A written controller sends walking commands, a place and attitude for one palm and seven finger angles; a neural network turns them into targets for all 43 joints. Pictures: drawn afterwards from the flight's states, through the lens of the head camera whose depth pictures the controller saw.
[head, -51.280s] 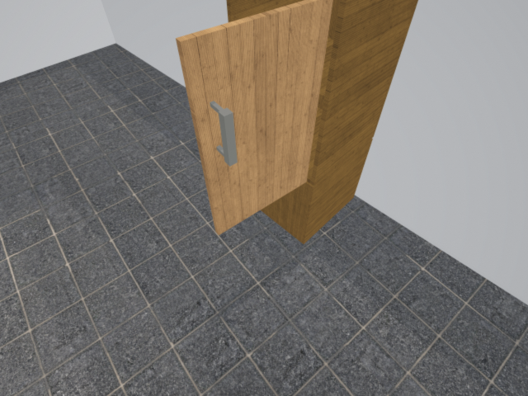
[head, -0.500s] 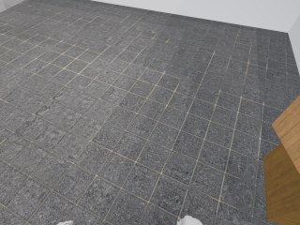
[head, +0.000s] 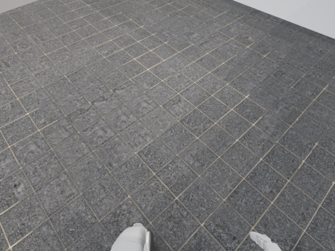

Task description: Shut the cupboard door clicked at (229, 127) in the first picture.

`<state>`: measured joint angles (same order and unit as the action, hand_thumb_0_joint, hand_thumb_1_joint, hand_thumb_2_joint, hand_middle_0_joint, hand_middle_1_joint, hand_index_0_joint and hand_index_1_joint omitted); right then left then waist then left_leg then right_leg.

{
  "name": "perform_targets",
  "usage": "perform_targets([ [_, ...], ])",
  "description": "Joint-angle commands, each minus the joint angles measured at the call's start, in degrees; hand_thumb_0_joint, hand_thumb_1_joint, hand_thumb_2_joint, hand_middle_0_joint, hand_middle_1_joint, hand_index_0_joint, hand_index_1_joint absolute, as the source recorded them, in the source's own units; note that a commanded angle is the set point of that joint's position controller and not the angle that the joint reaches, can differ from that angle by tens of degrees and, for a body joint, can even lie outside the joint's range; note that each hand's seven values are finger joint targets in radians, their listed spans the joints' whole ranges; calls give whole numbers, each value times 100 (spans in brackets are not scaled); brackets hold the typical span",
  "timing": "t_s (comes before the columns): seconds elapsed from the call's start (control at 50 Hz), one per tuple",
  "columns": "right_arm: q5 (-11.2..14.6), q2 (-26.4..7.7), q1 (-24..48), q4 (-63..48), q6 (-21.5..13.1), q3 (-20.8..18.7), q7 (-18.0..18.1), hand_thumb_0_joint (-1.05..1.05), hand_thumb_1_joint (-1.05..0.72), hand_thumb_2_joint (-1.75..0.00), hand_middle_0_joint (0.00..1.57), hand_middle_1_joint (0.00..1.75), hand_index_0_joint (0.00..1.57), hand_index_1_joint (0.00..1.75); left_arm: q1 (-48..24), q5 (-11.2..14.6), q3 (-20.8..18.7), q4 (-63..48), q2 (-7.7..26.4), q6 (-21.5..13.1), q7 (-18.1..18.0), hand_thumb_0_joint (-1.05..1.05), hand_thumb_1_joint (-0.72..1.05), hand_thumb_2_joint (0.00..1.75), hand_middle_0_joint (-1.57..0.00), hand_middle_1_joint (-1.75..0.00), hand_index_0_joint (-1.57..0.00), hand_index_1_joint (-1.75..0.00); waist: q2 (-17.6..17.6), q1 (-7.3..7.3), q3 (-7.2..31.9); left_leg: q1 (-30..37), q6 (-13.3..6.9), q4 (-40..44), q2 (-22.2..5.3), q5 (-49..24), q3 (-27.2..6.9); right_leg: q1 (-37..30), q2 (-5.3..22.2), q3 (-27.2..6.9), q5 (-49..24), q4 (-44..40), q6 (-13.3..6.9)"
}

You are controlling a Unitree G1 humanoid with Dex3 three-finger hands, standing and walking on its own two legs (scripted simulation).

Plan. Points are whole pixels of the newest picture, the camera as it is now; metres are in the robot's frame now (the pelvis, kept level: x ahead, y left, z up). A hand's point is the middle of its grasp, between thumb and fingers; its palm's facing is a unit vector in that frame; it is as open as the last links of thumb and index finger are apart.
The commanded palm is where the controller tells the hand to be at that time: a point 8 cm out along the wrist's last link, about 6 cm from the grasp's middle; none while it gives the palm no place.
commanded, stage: walk to a spot facing it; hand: left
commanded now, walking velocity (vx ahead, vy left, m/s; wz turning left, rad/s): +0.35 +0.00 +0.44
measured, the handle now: out of the picture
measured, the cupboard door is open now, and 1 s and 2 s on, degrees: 22 22 22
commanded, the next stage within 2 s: turn to face it in 0.32 s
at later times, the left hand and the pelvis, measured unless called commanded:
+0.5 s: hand (113, 180) +0.31 +0.19 -0.14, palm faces +0.13 -0.96 -0.24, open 7.4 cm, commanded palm none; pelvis +0.21 -0.01 +0.00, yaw +9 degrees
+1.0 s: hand (111, 159) +0.38 +0.22 -0.16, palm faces -0.01 -0.98 -0.21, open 7.3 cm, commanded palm none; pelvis +0.31 +0.02 +0.01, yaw -6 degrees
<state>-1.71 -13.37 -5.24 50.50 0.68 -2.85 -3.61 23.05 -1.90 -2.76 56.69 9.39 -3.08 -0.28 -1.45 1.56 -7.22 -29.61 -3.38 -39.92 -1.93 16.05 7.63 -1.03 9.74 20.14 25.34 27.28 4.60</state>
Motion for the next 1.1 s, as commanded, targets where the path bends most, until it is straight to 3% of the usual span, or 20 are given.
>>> perform_targets([
  [0.0, -82, -1664, -2375, 77, -244, -462, 185, 0, -90, -90, 20, 30, 20, 30, -140, 125, -271, -663, 933, -53, 90, 0, 90, 90, -20, -30, -20, -30, 1782, -1245, 2033, 4471, -967, 1225, -1520, -564, -2922, 3274, -182, -394, 75, 4353, -171],
  [0.02, 36, -1896, -2566, 133, -213, -500, 290, 0, -90, -90, 20, 30, 20, 30, -744, 119, -203, -1003, 989, -14, 78, 0, 90, 90, -20, -30, -20, -30, 1402, -1343, 2202, 4672, -1385, 2006, -2134, -1033, -4223, 4143, -473, -1396, 900, 5207, -199],
  [0.06, 37, -1534, -1760, -88, -255, -370, 352, 0, -90, -90, 20, 30, 20, 30, -996, 81, -237, -1135, 810, -39, 49, 0, 90, 90, -20, -30, -20, -30, 297, -850, 1078, 2925, -1227, 2302, -2091, 150, -3435, 4191, -86, -1774, 237, 5254, -314],
  [0.1, 22, -964, -797, -274, -317, -180, 396, 0, -90, -90, 20, 30, 20, 30, -574, -7, -240, -713, 796, 100, 91, 0, 90, 90, -20, -30, -20, -30, 1176, -384, 645, 1524, -744, 2531, -1393, 779, -2479, 3541, 117, -2028, -370, 4611, -291],
  [0.14, 8, -776, -712, -241, -360, -125, 429, 0, -90, -90, 20, 30, 20, 30, -334, -27, -225, -615, 646, 203, 124, 0, 90, 90, -20, -30, -20, -30, 1036, -213, 644, 1173, -750, 2605, -1117, 519, -2111, 3207, -23, -1944, -539, 4037, -248],
  [0.32, 19, -739, -1012, 41, -330, -195, 398, 0, -90, -90, 20, 30, 20, 30, -1202, 6, -177, -1016, 658, 202, 167, 0, 90, 90, -20, -30, -20, -30, 509, -201, 378, 1123, -825, 2623, -935, 424, -1979, 2511, -433, -1719, -1337, 1420, -127],
  [0.38, 51, -682, -924, 45, -288, -189, 391, 0, -90, -90, 20, 30, 20, 30, -732, 1, -222, -917, 754, 113, 153, 0, 90, 90, -20, -30, -20, -30, 309, 61, 615, 849, -560, 1676, -622, 19, -1790, 1213, -739, -1563, -1594, 386, -134],
  [0.4, 98, -515, -921, 62, -300, -166, 372, 0, -90, -90, 20, 30, 20, 30, -251, -11, -271, -770, 972, 42, 113, 0, 90, 90, -20, -30, -20, -30, -78, 278, 747, 406, -316, 828, -240, 132, -1437, 384, -446, -2020, -1565, -140, -247],
  [0.42, 122, -98, -1184, 71, -339, -83, 347, 0, -90, -90, 20, 30, 20, 30, 273, -63, -338, -596, 1385, -34, 44, 0, 90, 90, -20, -30, -20, -30, -1373, 400, 1210, -320, 31, -680, 438, 938, -709, -510, 832, -3549, -1604, -649, -718],
  [0.44, 94, -118, -1314, 10, -312, -83, 372, 0, -90, -90, 20, 30, 20, 30, 466, -16, -321, -557, 1593, -13, 9, 0, 90, 90, -20, -30, -20, -30, -1655, 361, 1288, -535, 133, -1920, 549, 2122, -678, -315, 1744, -4740, -1703, -1251, -1368],
  [0.46, 54, -163, -1310, 86, -299, -93, 380, 0, -90, -90, 20, 30, 20, 30, 206, 20, -263, -571, 1389, 1, -25, 0, 90, 90, -20, -30, -20, -30, -956, 232, 973, -573, 144, -2328, 273, 1856, -931, 41, 1606, -4577, -1671, -1331, -1605],
  [0.56, 81, 144, -1217, 323, -233, 62, 395, 0, -90, -90, 20, 30, 20, 30, -533, 27, -120, -462, 817, -20, -111, 0, 90, 90, -20, -30, -20, -30, -661, -191, 1035, 311, 445, -1085, -39, 960, -539, 562, 544, -2694, -5630, -566, -1450],
  [0.62, 106, 211, -1062, 298, -181, 74, 434, 0, -90, -90, 20, 30, 20, 30, -433, 33, -215, -343, 868, 53, -104, 0, 90, 90, -20, -30, -20, -30, -781, -138, 1077, 643, 554, -208, 138, 490, -278, 463, 279, -2729, -5983, -381, -1400],
  [0.7, 127, -150, -1245, 302, -192, 12, 506, 0, -90, -90, 20, 30, 20, 30, -778, 124, -263, -401, 955, 239, -76, 0, 90, 90, -20, -30, -20, -30, -526, -363, 1228, 2226, 563, 1464, 39, -969, -385, 1398, -129, -2768, -4161, 127, -937],
  [0.74, 52, -991, -1502, 299, -243, -130, 585, 0, -90, -90, 20, 30, 20, 30, -667, 190, -184, -523, 532, 322, -37, 0, 90, 90, -20, -30, -20, -30, 1466, -436, 1456, 3310, -242, 1744, -1891, -3232, -2056, 2788, -1110, -2022, -195, 1388, -373],
  [0.76, 3, -1072, -1524, 271, -168, -155, 625, 0, -90, -90, 20, 30, 20, 30, -818, 164, -190, -581, 630, 368, -44, 0, 90, 90, -20, -30, -20, -30, 1488, -546, 1287, 2994, -770, 1953, -2398, -3087, -2315, 2942, -1124, -1971, 1273, 2517, -332],
  [0.84, -8, -754, -756, 9, -86, -49, 658, 0, -90, -90, 20, 30, 20, 30, -1031, 95, -275, -552, 704, 553, 95, 0, 90, 90, -20, -30, -20, -30, 1339, -239, 395, 2180, -646, 1978, -1952, -3266, -1227, 3136, -698, -1989, 557, 3328, -248],
  [1.02, 3, -962, -488, -121, 23, -245, 569, 0, -90, -90, 20, 30, 20, 30, -1033, 58, -274, -808, 623, 563, 206, 0, 90, 90, -20, -30, -20, -30, 1216, -105, 732, 2172, -276, 1336, -1834, -2091, -254, 2057, -854, -1452, -595, 1225, -313],
  [1.06, 53, -960, -365, -187, 40, -265, 527, 0, -90, -90, 20, 30, 20, 30, -576, 37, -330, -697, 864, 496, 200, 0, 90, 90, -20, -30, -20, -30, 676, 162, 849, 1663, 104, 324, -1489, -1579, 145, 1123, -852, -1514, -1735, 190, -423],
  [1.08, 113, -653, -389, -321, 44, -233, 488, 0, -90, -90, 20, 30, 20, 30, -252, -22, -420, -649, 1403, 400, 145, 0, 90, 90, -20, -30, -20, -30, -832, 322, 1078, 828, 464, -1033, -824, -236, 477, 419, 122, -2998, -3037, -560, -805],
])
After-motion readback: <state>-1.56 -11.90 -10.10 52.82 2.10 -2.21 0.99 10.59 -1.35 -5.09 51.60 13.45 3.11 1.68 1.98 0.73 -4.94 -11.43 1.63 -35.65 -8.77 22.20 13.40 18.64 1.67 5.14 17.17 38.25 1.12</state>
